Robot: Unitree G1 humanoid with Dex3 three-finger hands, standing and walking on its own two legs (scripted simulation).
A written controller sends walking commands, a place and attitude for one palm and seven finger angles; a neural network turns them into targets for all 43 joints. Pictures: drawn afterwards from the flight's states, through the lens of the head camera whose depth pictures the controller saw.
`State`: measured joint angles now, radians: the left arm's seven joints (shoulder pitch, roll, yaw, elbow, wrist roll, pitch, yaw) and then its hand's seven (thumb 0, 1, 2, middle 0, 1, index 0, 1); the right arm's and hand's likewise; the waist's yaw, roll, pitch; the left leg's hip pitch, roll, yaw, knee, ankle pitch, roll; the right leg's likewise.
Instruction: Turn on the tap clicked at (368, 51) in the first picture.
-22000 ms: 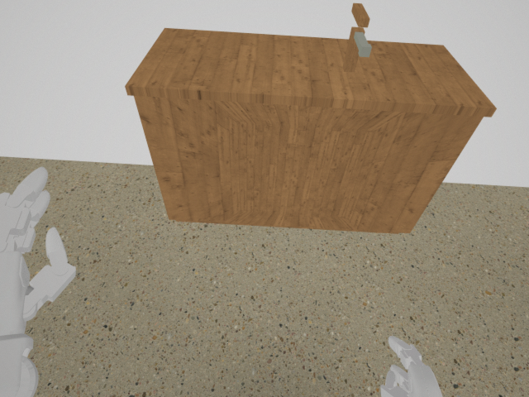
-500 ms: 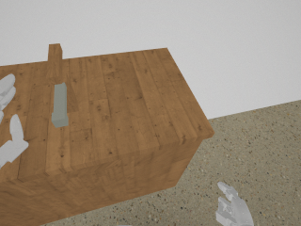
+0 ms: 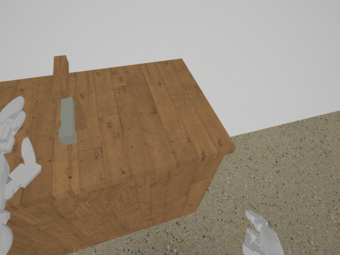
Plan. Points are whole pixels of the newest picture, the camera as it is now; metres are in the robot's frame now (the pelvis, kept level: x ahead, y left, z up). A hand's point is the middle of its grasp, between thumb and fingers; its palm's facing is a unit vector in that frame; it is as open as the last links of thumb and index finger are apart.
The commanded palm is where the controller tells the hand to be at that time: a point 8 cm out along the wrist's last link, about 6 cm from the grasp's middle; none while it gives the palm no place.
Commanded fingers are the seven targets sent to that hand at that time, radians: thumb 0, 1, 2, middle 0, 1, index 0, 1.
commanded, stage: come to a stop and stand still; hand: left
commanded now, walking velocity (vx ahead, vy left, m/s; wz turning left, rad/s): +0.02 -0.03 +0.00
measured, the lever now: (68, 135) +0.32 +0.26 +0.10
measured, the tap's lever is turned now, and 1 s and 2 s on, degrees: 0 0 0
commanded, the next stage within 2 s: look again from close up in 0.90 s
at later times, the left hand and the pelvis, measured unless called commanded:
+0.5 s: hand (42, 148) +0.26 +0.26 +0.16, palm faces +0.37 -0.83 -0.42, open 7.4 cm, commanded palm +0.19 +0.27 +0.18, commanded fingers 0.00 0.90 0.90 -0.20 -0.30 -0.20 -0.30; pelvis +0.03 -0.01 +0.00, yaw +0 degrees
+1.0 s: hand (44, 151) +0.25 +0.25 +0.16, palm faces +0.37 -0.86 -0.35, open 7.4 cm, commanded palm +0.19 +0.28 +0.18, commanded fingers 0.00 0.90 0.90 -0.20 -0.30 -0.20 -0.30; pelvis +0.03 +0.00 +0.00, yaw +0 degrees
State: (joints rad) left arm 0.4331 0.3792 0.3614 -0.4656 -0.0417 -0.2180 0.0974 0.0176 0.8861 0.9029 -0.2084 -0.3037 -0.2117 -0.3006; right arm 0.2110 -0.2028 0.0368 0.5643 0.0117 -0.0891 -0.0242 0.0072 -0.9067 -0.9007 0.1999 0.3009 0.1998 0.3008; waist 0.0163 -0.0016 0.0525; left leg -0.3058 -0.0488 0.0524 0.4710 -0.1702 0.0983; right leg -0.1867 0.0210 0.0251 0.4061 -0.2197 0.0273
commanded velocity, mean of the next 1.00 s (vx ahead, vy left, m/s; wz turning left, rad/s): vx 0.00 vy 0.00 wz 0.00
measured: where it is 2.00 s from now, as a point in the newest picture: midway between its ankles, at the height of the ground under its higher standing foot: outside the picture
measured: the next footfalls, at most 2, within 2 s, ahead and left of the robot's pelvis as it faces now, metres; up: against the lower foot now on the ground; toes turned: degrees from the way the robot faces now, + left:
none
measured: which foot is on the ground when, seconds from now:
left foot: down 0.00-1.00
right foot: down 0.00-1.00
